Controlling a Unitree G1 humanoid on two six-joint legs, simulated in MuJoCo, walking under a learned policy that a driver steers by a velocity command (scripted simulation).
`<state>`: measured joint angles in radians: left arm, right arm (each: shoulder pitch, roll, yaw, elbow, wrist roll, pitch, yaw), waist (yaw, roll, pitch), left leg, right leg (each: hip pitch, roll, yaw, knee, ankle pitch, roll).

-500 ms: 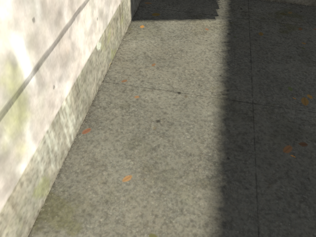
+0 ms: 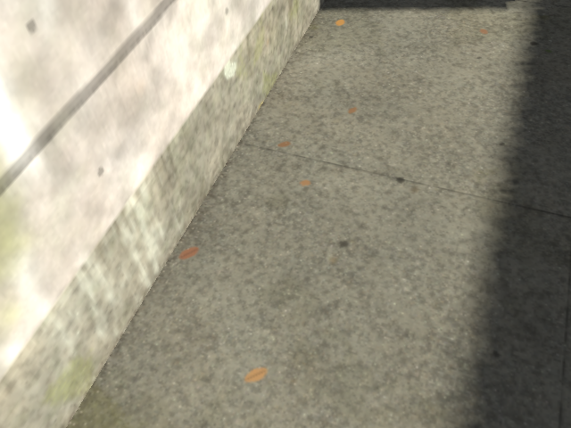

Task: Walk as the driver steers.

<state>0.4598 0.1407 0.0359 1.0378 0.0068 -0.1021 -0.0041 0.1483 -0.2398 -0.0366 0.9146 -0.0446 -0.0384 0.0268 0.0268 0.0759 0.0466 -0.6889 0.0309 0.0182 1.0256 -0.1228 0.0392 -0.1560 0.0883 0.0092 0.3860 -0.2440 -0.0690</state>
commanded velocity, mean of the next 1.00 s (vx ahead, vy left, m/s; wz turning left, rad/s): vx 0.43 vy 0.00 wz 0.02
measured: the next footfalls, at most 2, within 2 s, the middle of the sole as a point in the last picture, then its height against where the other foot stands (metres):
left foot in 0.22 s outside the picture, level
right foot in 0.76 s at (378, 371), level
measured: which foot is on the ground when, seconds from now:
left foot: up 0.00-0.20, down 0.22-0.78, up 0.80-1.00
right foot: down 0.00-0.22, up 0.24-0.74, down 0.76-1.00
